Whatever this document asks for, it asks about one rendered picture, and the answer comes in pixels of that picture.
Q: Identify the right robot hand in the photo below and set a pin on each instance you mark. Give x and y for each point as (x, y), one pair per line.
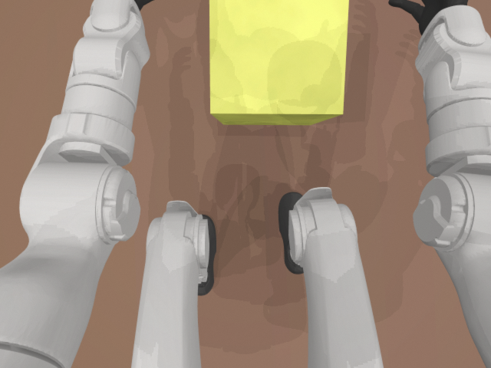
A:
(424, 15)

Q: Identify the robot left upper arm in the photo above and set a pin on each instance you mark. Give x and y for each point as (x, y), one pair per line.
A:
(74, 214)

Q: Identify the carton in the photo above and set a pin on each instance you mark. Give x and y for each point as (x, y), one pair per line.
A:
(277, 62)

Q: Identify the robot right upper arm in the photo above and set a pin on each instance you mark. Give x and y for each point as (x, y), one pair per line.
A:
(454, 216)

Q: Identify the right robot thigh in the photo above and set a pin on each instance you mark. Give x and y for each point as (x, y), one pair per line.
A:
(341, 327)

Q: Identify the right robot forearm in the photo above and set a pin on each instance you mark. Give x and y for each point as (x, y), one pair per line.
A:
(454, 61)

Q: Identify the robot left foot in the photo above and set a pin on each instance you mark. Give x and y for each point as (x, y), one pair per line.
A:
(205, 287)

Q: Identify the left robot forearm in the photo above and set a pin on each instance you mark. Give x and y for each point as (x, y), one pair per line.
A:
(101, 95)

